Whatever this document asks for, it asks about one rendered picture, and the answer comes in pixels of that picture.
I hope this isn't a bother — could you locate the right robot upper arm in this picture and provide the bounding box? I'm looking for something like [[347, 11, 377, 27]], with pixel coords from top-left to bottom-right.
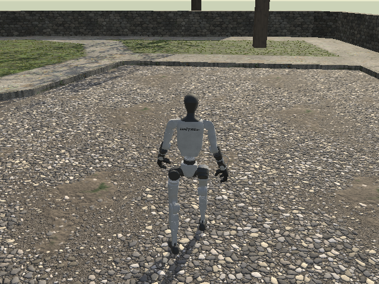
[[203, 120, 219, 153]]

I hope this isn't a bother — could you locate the robot right hand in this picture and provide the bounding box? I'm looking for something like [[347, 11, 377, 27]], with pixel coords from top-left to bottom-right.
[[215, 168, 229, 183]]

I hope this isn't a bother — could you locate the robot left hand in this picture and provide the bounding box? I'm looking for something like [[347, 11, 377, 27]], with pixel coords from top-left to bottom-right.
[[157, 158, 171, 169]]

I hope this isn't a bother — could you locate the left robot forearm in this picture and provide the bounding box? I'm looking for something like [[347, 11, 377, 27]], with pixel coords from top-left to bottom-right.
[[158, 142, 167, 160]]

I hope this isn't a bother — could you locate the left robot upper arm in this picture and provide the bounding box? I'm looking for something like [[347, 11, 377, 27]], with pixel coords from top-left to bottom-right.
[[162, 118, 179, 150]]

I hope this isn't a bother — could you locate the robot left foot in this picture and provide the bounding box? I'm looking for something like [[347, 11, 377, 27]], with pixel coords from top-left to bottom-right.
[[168, 238, 179, 254]]

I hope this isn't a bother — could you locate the right robot forearm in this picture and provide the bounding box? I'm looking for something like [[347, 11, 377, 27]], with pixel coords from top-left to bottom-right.
[[213, 144, 227, 170]]

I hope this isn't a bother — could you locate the robot torso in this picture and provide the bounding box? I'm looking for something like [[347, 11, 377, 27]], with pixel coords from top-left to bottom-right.
[[176, 116, 204, 178]]

